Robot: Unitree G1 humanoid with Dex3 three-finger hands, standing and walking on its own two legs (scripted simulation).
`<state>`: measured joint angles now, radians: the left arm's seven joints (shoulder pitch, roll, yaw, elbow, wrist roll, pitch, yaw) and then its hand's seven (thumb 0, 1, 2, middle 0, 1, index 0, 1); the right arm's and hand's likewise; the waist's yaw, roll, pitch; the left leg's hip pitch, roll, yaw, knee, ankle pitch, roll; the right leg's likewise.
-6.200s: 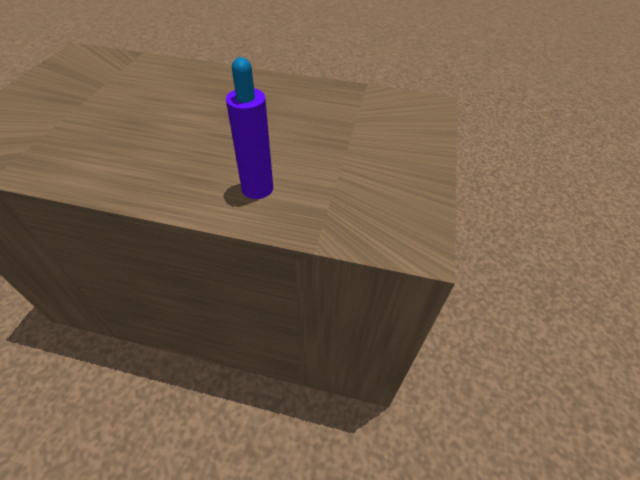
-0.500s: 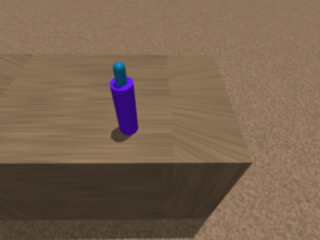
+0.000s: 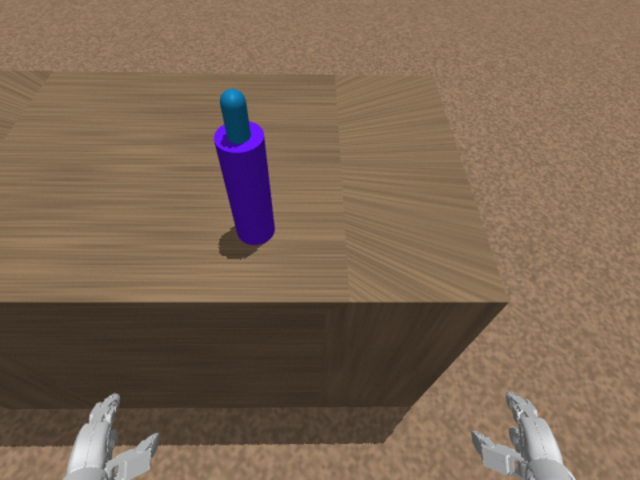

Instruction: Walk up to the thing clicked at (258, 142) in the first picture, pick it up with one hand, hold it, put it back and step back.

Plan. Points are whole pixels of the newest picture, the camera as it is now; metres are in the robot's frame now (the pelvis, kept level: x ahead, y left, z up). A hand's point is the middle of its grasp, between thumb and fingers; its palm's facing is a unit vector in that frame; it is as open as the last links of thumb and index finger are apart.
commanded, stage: rise first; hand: left
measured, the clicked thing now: (245, 174) +0.51 +0.11 +0.06
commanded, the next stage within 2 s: go down in 1.56 s
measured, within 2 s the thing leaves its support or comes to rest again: neither
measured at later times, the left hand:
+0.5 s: hand (125, 397) +0.22 +0.24 -0.03, palm faces +0.23 -0.92 -0.32, open 17.3 cm
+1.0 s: hand (103, 402) +0.20 +0.23 +0.04, palm faces +0.25 -0.90 -0.35, open 17.6 cm
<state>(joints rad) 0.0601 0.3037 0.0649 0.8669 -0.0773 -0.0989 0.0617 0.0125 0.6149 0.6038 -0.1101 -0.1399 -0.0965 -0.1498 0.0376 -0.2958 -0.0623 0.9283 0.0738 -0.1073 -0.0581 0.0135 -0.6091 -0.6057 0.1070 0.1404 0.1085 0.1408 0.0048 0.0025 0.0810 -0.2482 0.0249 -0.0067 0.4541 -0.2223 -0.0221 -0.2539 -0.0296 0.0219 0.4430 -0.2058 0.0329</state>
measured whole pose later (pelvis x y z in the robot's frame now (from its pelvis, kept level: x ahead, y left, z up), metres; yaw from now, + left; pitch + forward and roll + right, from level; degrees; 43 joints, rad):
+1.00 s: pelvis +0.02 -0.01 +0.00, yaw +1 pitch -3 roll +0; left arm 0.47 0.27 0.16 -0.05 -0.04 -0.15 0.03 -0.01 -0.56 0.05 -0.06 -0.03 -0.03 -0.06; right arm 0.25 -0.23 -0.12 0.58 0.01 -0.08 -0.04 -0.01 0.54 -0.04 0.06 0.05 0.06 0.05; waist 0.04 0.05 0.04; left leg -0.12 0.03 -0.03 0.41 -0.24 -0.03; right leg -0.12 -0.03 0.00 0.42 -0.24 0.02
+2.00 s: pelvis +0.01 +0.00 +0.00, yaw +2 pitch -2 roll +0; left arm 0.30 0.29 0.27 -0.02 -0.13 -0.28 -0.11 -0.01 -0.59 0.03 -0.09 -0.06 -0.07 -0.07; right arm 0.18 -0.24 -0.15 0.69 0.02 -0.12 -0.04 -0.01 0.53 -0.05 0.06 0.05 0.06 0.05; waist 0.02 0.04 0.01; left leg -0.21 0.01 -0.04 0.52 -0.27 -0.02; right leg -0.21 -0.04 -0.01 0.52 -0.27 0.03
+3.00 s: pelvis +0.02 +0.00 +0.00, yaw +1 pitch +3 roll +0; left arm -0.34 0.51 0.45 0.66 -0.29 -0.11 -0.55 -0.01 -0.54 0.01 -0.04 -0.01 -0.03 -0.01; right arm 0.22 -0.25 0.00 0.65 0.02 -0.17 -0.11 -0.01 0.53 -0.05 0.06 0.05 0.06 0.05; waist -0.02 0.00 -0.04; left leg -0.28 0.02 -0.02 0.50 -0.27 -0.02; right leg -0.28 -0.03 0.00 0.49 -0.26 0.03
